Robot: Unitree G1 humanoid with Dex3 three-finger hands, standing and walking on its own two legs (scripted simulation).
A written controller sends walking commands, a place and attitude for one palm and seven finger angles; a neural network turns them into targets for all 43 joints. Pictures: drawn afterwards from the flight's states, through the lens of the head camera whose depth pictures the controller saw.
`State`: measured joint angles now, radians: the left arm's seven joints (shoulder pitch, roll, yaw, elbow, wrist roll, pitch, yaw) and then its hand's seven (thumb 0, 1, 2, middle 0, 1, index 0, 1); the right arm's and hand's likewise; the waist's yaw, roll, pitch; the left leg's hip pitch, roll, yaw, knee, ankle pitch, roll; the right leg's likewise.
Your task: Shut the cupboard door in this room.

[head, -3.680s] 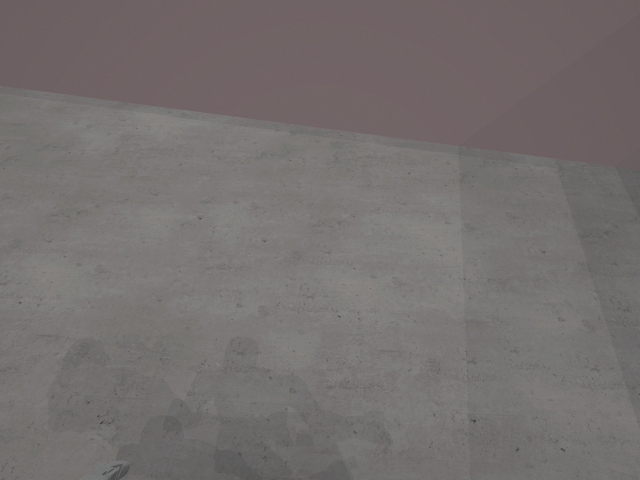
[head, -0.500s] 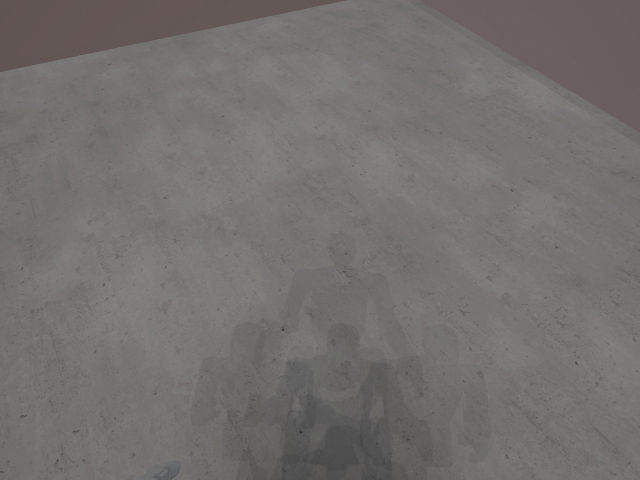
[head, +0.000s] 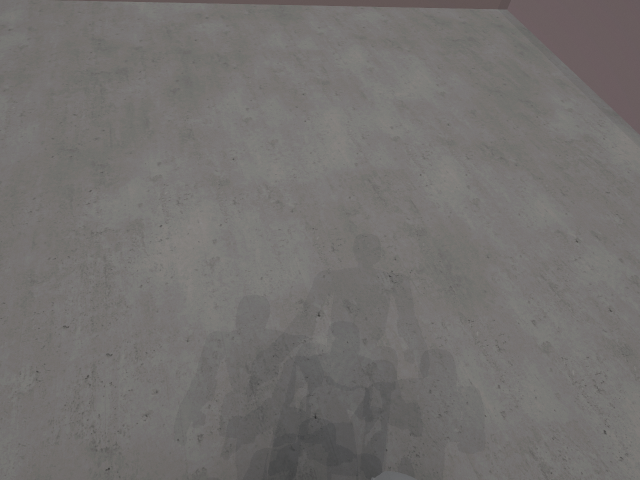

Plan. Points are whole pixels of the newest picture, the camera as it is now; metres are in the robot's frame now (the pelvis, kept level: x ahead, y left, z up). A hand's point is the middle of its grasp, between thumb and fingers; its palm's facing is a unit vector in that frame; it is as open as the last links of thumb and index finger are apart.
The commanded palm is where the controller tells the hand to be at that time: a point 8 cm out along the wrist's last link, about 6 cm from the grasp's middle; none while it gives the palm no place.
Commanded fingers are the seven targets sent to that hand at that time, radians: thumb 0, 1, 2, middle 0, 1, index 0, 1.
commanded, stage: turn or walk to find it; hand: left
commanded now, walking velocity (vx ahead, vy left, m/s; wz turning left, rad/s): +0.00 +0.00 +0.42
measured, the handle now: out of the picture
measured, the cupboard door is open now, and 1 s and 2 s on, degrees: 83 83 83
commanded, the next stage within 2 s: none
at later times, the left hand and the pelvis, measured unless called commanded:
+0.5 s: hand out of the picture +0.02 +0.16 -0.14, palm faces +0.22 -0.94 -0.26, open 7.4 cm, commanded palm none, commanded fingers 0.00 0.90 0.90 -0.20 -0.30 -0.20 -0.30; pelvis -0.03 -0.04 +0.01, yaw +13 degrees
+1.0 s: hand out of the picture -0.10 +0.22 -0.16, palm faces +0.45 -0.86 -0.25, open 7.4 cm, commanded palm none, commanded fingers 0.00 0.90 0.90 -0.20 -0.30 -0.20 -0.30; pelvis -0.07 +0.00 +0.01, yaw +25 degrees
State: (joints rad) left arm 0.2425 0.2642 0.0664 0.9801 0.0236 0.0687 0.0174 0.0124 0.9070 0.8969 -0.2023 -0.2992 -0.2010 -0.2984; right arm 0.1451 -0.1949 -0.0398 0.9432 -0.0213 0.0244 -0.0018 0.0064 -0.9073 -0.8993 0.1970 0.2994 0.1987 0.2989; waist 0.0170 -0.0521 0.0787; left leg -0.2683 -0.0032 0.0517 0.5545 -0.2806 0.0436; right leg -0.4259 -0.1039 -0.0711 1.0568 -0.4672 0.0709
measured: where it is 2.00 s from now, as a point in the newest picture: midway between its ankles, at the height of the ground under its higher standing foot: outside the picture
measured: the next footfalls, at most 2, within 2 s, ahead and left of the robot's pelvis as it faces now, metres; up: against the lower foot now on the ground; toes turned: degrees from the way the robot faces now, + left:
right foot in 0.32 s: +0.03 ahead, -0.14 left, +0.00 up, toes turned +5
left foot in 0.72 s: -0.05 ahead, +0.12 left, +0.00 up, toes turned +24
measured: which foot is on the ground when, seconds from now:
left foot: down 0.00-0.32, up 0.34-0.70, down 0.72-1.00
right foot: up 0.00-0.30, down 0.32-0.72, up 0.74-1.00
